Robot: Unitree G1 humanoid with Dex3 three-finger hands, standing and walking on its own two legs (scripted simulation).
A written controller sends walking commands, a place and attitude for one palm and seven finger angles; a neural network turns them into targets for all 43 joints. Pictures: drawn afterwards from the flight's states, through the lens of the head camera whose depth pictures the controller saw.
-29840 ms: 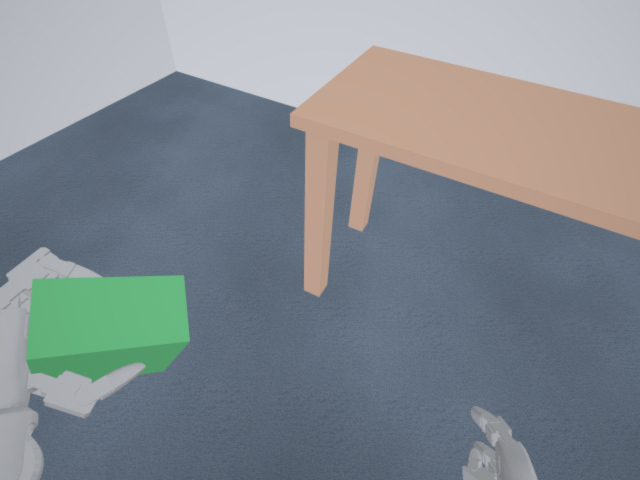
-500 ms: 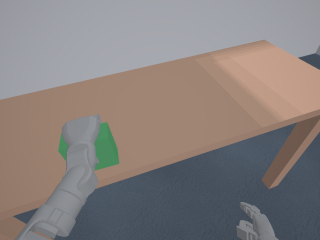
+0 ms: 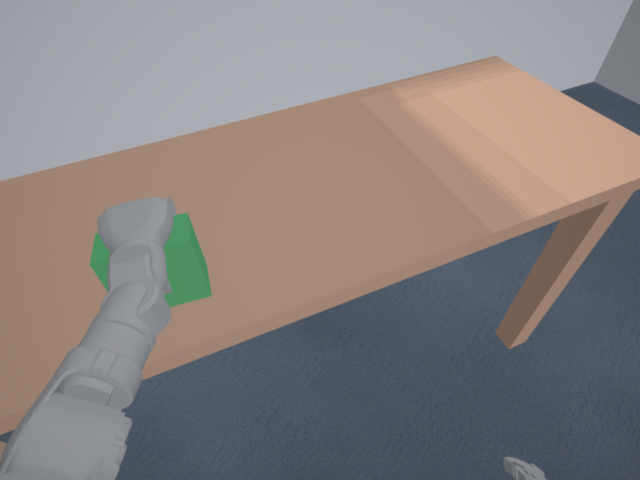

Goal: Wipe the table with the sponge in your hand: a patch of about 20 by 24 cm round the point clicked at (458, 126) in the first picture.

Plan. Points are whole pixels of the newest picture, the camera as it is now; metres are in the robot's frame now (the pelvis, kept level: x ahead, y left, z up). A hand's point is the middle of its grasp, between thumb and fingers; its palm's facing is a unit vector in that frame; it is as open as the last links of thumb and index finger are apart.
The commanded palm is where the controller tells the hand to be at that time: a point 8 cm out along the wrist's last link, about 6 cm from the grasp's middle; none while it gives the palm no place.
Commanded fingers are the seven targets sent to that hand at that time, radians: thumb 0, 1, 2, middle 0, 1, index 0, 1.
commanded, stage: wipe forward along the third lane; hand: left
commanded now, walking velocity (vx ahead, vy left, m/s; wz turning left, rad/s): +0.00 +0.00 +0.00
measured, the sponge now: (160, 275) +0.38 +0.27 +0.03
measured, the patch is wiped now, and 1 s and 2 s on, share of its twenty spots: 0.75 0.90 0.95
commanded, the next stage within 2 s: wipe back along the third lane in 1.08 s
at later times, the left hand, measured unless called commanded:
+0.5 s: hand (145, 230) +0.43 +0.29 +0.08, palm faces -0.07 +0.00 -1.00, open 10.3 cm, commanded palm +0.42 +0.29 +0.11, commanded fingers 0.00 0.10 1.30 -1.20 -1.60 -1.20 -1.60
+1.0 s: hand (141, 202) +0.49 +0.32 +0.08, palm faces -0.10 +0.02 -0.99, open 10.3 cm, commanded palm +0.48 +0.30 +0.11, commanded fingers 0.00 0.10 1.30 -1.20 -1.60 -1.20 -1.60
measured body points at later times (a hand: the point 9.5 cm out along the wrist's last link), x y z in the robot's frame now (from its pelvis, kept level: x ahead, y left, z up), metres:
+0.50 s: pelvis -0.01 +0.01 +0.00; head +0.03 -0.01 +0.45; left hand +0.43 +0.29 +0.13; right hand +0.07 -0.26 -0.14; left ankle +0.00 +0.15 -0.73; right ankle +0.00 -0.10 -0.73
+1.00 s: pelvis +0.00 +0.03 -0.01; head +0.08 +0.03 +0.44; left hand +0.49 +0.31 +0.13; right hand +0.02 -0.24 -0.14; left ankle +0.00 +0.15 -0.73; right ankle +0.00 -0.10 -0.73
